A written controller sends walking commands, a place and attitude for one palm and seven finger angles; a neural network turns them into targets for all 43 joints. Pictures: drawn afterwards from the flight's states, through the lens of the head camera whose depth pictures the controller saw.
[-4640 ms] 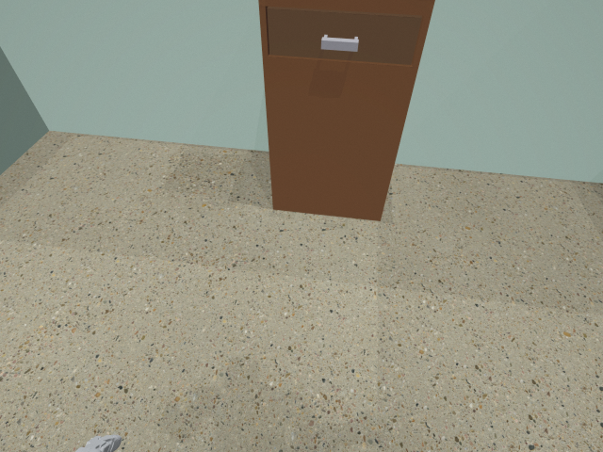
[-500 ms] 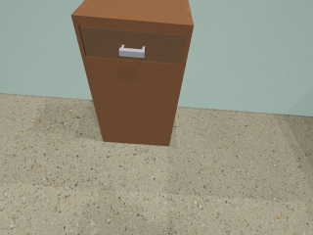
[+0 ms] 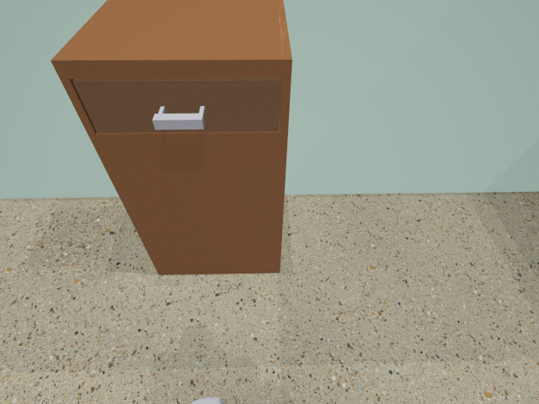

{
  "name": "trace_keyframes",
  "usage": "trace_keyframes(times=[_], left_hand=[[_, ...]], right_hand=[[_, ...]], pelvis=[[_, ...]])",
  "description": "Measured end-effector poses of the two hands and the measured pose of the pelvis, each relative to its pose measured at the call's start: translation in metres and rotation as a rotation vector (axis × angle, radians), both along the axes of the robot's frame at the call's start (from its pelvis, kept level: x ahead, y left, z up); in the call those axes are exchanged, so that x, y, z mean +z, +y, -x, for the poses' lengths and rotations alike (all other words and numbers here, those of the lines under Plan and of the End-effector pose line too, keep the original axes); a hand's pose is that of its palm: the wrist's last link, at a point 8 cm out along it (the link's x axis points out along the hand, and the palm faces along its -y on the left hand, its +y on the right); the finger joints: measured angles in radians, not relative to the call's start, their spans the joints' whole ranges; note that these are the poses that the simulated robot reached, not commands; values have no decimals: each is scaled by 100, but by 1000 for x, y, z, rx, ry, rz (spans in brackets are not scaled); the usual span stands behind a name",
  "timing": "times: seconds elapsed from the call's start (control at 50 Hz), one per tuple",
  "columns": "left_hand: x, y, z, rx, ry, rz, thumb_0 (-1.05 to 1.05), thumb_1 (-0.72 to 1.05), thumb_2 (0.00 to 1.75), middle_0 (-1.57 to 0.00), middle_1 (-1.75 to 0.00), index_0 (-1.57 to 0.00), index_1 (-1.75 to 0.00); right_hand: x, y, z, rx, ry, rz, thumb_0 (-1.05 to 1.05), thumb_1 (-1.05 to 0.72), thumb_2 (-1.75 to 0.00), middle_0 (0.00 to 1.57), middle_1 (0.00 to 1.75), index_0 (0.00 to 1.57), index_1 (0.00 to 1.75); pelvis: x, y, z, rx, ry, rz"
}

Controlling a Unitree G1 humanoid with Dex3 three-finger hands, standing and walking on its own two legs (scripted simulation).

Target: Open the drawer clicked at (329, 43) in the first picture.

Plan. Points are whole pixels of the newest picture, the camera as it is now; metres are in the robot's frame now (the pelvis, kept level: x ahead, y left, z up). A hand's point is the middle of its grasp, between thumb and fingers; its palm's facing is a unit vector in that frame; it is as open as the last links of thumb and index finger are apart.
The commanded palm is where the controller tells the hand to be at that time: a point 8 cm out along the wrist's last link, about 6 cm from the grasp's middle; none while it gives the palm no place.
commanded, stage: take the last steps up to it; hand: left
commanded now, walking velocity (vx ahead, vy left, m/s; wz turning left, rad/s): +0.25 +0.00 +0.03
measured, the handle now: (180, 115) +0.70 +0.23 +0.04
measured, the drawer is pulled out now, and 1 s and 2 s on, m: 0.00 0.00 0.00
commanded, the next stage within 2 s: come to a stop and stand still in 0.32 s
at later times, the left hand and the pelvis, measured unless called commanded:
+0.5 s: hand (147, 403) +0.16 +0.22 -0.17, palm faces +0.02 -0.99 -0.15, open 7.4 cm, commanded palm none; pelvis +0.15 +0.04 +0.02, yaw -1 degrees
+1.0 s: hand (168, 352) +0.24 +0.20 -0.16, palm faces +0.02 -0.97 -0.25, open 7.4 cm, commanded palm none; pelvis +0.15 +0.02 +0.00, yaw -1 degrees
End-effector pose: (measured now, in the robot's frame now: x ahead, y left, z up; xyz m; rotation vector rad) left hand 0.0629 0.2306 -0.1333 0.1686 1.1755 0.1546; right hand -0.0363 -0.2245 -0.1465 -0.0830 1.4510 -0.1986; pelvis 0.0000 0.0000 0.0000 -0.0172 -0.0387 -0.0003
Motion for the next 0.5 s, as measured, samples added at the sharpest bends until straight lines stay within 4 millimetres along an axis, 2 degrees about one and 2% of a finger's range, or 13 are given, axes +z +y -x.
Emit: trace_keyframes(times=[0.06,0.12,0.18,0.24,0.28,0.32,0.42,0.5], left_hand=[[0,3,3,5,49,8,0,94,90,-20,-30,-20,-30],[-5,6,7,21,96,34,0,93,90,-20,-30,-20,-30],[-15,12,10,50,144,67,0,92,90,-20,-30,-20,-30],[-30,21,10,69,205,98,1,92,90,-20,-30,-20,-30],[-32,26,4,64,246,104,1,91,90,-20,-30,-20,-30],[-27,31,-7,52,263,103,1,91,90,-20,-30,-20,-30],[-11,40,-53,31,232,88,1,91,90,-20,-30,-20,-30],[-6,39,-92,20,202,64,1,91,90,-19,-30,-20,-30]], right_hand=[[9,-1,-57,24,-119,10,1,-91,-90,20,30,20,30],[18,-2,-106,53,-197,41,1,-93,-90,20,30,20,30],[25,3,-147,91,-249,66,1,-93,-90,20,30,20,30],[25,14,-177,112,-286,95,1,-93,-90,20,30,20,30],[26,23,-187,113,-290,100,1,-92,-90,20,30,20,30],[28,32,-187,99,-266,94,0,-92,-90,20,30,20,30],[31,44,-171,49,-151,80,0,-94,-90,20,30,20,30],[28,55,-157,18,-54,40,0,-93,-90,20,30,20,30]], pelvis=[[5,2,-17,1,6,6],[6,8,-35,0,6,15],[3,19,-55,1,3,27],[-5,32,-77,-1,2,32],[-5,38,-88,-12,4,22],[0,43,-99,-18,10,19],[12,48,-127,-26,27,4],[16,45,-147,-25,30,-4]])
